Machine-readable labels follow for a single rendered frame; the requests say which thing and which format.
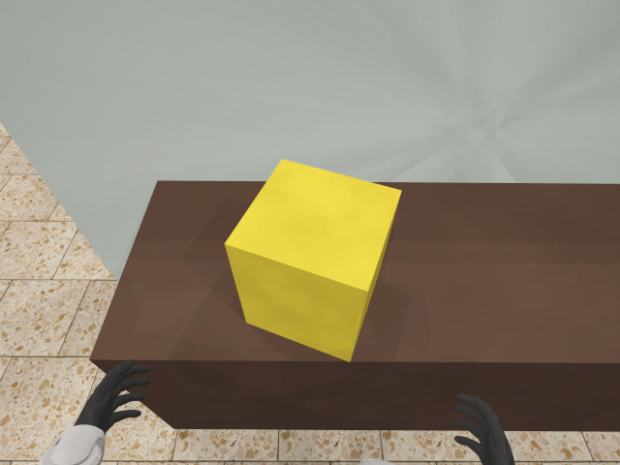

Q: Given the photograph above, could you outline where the robot left forearm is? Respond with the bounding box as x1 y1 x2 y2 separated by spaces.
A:
38 424 106 465

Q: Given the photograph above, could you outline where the pedestal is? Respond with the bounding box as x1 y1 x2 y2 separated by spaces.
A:
89 180 620 432

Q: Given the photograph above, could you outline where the left robot hand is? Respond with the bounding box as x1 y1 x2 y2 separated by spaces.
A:
74 359 150 435

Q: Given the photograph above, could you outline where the carton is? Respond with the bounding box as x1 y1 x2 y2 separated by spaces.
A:
225 159 402 362

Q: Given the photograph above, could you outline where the right robot hand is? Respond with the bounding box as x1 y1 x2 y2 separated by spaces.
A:
453 393 515 465

